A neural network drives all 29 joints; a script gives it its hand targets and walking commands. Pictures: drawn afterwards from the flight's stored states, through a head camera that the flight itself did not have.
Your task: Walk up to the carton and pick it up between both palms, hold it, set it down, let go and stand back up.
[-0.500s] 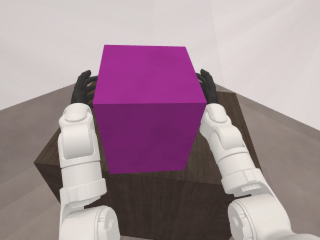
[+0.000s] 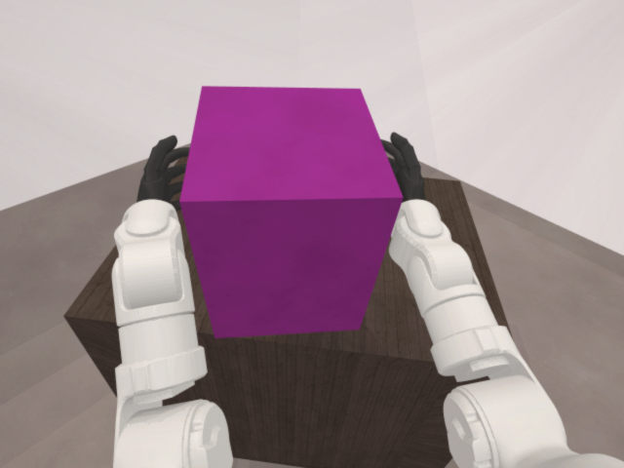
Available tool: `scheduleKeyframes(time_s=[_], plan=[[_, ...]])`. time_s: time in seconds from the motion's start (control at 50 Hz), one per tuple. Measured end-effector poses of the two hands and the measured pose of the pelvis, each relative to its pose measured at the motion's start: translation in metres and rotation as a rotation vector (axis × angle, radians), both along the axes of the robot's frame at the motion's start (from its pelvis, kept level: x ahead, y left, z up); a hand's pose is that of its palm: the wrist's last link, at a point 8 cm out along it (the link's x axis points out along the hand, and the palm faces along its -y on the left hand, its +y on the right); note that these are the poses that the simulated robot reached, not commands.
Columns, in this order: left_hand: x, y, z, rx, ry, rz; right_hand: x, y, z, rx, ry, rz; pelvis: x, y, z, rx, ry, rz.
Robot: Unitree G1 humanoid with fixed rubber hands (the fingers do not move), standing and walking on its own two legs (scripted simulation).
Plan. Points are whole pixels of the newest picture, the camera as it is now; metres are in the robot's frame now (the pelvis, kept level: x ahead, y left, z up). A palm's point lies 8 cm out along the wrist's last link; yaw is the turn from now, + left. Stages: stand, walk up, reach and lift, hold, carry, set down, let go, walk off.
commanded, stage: hold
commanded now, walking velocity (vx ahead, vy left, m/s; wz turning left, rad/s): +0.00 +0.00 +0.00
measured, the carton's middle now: (286, 216) +0.39 +0.01 +0.16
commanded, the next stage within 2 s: none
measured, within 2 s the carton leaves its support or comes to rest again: neither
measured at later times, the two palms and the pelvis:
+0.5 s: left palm (160, 203) +0.36 +0.15 +0.21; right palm (409, 197) +0.36 -0.14 +0.21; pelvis +0.00 +0.00 +0.00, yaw +0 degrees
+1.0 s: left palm (158, 203) +0.36 +0.15 +0.21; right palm (406, 199) +0.36 -0.14 +0.20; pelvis +0.00 +0.00 +0.00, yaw +0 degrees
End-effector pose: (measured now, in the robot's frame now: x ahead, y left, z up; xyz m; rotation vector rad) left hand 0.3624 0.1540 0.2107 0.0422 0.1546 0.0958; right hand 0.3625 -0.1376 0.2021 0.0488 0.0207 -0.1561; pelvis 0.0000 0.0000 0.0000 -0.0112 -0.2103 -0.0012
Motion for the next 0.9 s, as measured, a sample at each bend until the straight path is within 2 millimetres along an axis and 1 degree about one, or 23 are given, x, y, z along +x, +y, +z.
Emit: scheduleKeyframes(time_s=[0.14,0.28,0.42,0.52,0.7,0.9], plan=[[-0.0036,0.0001,0.0008,0.006,-0.012,-0.001,-0.0035,0.0001,-0.0008,0.012,-0.013,0.0,0.0007,0.001,-0.0003,-0.002,-0.004,0.005],[-0.0004,-0.0026,0.0005,0.009,0.005,-0.003,-0.0018,-0.0025,-0.003,0.012,0.004,-0.005,-0.0016,0.0005,0.0,0.001,0.003,0.002],[0.0003,-0.004,0.0045,0.004,-0.01,-0.003,-0.0009,-0.004,0.0017,0.011,-0.012,-0.005,-0.001,-0.0008,0.0003,0.001,0.005,0.001],[-0.0025,-0.0024,0.003,-0.004,-0.01,0.0,-0.0026,-0.0026,0.0032,-0.001,-0.012,-0.001,0.0004,-0.0015,0.0001,0.001,-0.005,0.002],[-0.0062,0.0011,-0.0005,-0.002,-0.004,0.003,-0.0055,0.001,-0.0008,0.001,-0.006,0.002,-0.0026,-0.0005,-0.0003,0.0,-0.009,0.008],[-0.0023,-0.0006,0.0036,0.002,-0.002,-0.001,-0.0033,-0.0006,0.0004,0.007,-0.007,-0.004,-0.0049,0.0002,0.0,0.002,0.003,0.004]])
